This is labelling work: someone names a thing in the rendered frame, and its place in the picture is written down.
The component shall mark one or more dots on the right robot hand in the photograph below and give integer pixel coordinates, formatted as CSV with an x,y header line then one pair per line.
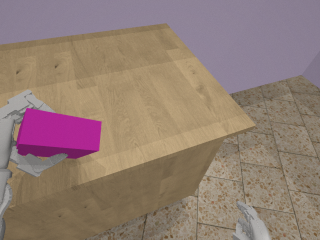
x,y
255,229

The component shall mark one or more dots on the left robot forearm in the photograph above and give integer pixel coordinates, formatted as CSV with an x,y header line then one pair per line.
x,y
6,195

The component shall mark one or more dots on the left robot hand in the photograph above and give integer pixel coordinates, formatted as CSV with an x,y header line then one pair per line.
x,y
12,114

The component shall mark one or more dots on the table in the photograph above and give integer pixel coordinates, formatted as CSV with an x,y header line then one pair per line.
x,y
163,119

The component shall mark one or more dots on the sponge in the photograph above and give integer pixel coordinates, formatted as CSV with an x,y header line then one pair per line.
x,y
45,134

